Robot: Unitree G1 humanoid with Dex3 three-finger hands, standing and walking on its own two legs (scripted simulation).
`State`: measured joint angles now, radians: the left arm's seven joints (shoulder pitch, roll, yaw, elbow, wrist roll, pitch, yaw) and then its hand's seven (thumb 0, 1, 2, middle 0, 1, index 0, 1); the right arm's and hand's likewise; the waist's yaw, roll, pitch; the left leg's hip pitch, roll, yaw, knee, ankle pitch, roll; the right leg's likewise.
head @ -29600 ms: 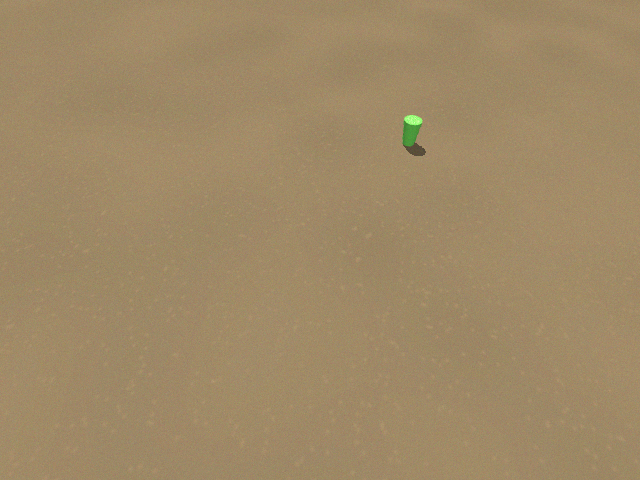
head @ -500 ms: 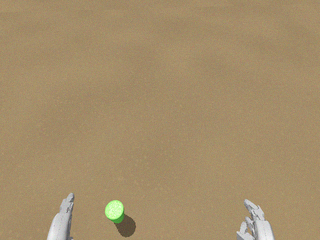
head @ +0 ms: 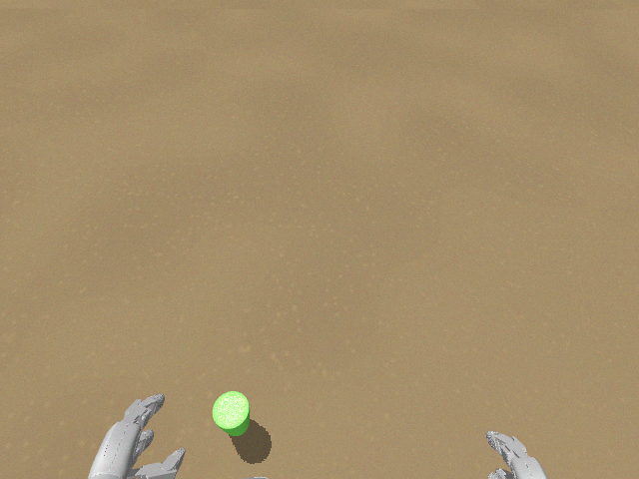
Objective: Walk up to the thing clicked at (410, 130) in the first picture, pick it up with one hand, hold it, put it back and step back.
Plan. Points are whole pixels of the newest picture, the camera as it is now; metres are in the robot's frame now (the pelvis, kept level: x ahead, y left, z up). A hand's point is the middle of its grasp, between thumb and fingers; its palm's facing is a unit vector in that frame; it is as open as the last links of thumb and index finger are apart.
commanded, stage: stand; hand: left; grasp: from the side
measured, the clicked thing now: (234, 417) +0.37 +0.23 -0.66
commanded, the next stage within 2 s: none
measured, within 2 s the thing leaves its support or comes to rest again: neither
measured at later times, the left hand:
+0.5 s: hand out of the picture +0.04 +0.26 -0.12, palm faces +0.00 -0.94 -0.33, open 7.4 cm
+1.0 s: hand out of the picture +0.02 +0.25 -0.12, palm faces -0.02 -0.94 -0.34, open 7.4 cm
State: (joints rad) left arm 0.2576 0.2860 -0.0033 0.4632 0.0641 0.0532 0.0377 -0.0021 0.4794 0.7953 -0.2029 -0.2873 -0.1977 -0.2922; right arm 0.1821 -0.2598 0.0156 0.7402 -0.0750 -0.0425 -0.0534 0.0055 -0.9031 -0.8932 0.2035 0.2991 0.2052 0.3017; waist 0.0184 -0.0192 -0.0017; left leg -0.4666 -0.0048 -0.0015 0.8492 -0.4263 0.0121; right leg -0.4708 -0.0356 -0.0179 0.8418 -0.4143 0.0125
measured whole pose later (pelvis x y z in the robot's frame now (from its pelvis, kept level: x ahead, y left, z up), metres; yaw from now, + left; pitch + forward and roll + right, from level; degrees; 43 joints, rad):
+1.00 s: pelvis -0.02 +0.01 +0.04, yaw +0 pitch -4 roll +0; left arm 0.17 0.32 0.00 1.14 0.03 -0.02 0.01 0.01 0.90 0.90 -0.21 -0.30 -0.20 -0.30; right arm 0.15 -0.33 -0.01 1.14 -0.02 0.00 0.00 0.00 -0.91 -0.89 0.20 0.30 0.20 0.30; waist 0.01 0.00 0.06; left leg -0.14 -0.02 0.00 0.37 -0.16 0.02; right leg -0.15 -0.05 -0.02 0.38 -0.16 0.03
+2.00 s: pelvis +0.01 -0.01 +0.05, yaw +0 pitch -3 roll +0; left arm 0.11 0.33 0.00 1.14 0.02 -0.01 0.00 0.00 0.90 0.90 -0.21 -0.30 -0.20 -0.30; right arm 0.11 -0.34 0.00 1.16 -0.02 -0.01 -0.01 0.00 -0.91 -0.89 0.20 0.30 0.20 0.30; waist 0.00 0.01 0.05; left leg -0.09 0.00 0.00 0.30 -0.17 -0.01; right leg -0.10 -0.02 -0.02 0.32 -0.17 0.01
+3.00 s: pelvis -0.14 +0.04 +0.03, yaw -5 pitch -3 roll +2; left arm 0.14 0.36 0.07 0.85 0.03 0.04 0.00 0.01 0.90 0.90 -0.21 -0.30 -0.20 -0.30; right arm 0.11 -0.36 -0.04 0.90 0.00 0.05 -0.02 0.00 -0.91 -0.89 0.20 0.30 0.20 0.30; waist 0.02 -0.01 0.17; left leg -0.42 -0.12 -0.07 1.04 -0.52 0.01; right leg -0.29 0.01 0.08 0.61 -0.28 -0.04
